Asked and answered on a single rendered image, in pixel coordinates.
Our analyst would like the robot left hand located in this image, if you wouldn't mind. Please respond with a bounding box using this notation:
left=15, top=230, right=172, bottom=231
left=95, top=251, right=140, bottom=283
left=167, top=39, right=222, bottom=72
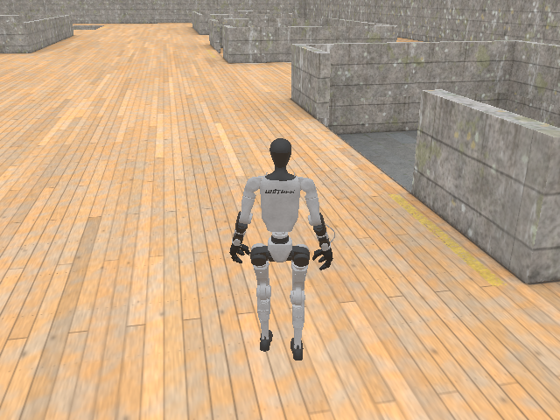
left=229, top=243, right=250, bottom=263

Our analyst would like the robot left forearm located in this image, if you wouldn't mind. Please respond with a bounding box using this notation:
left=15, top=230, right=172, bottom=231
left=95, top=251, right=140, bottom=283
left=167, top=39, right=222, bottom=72
left=232, top=211, right=248, bottom=246

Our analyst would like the left robot upper arm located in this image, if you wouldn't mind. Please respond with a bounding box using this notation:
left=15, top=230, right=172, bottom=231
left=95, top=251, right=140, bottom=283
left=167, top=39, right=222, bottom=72
left=239, top=176, right=263, bottom=224

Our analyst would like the right robot upper arm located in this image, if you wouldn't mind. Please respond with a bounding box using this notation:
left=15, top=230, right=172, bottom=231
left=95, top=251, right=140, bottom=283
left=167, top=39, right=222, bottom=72
left=298, top=177, right=322, bottom=226

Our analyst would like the robot right forearm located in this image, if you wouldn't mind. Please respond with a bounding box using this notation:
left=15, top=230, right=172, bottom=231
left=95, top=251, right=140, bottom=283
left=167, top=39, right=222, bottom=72
left=313, top=213, right=331, bottom=251

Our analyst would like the humanoid robot torso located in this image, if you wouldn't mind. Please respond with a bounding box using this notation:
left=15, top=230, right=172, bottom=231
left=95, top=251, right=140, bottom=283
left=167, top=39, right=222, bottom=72
left=260, top=172, right=301, bottom=263

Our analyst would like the robot right hand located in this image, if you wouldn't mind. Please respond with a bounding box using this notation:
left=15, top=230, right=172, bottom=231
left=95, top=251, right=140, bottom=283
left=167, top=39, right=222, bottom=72
left=312, top=248, right=333, bottom=270

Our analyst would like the right robot foot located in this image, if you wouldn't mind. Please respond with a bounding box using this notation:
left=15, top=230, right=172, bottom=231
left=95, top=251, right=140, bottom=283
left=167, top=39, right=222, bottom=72
left=290, top=338, right=303, bottom=361

